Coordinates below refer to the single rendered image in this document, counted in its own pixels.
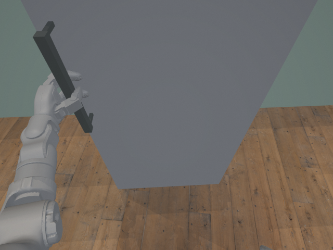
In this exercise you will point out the left robot upper arm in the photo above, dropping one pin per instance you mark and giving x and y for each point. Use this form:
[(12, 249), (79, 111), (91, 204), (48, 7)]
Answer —
[(31, 226)]

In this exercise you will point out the handle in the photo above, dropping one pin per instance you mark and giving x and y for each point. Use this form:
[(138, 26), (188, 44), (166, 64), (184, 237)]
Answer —
[(51, 56)]

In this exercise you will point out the left robot hand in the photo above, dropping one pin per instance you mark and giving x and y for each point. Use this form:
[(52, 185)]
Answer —
[(49, 102)]

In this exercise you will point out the fridge door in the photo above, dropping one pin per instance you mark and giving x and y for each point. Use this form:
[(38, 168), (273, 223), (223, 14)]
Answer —
[(174, 85)]

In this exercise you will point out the left robot forearm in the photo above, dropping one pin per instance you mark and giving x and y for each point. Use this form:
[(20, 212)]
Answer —
[(36, 168)]

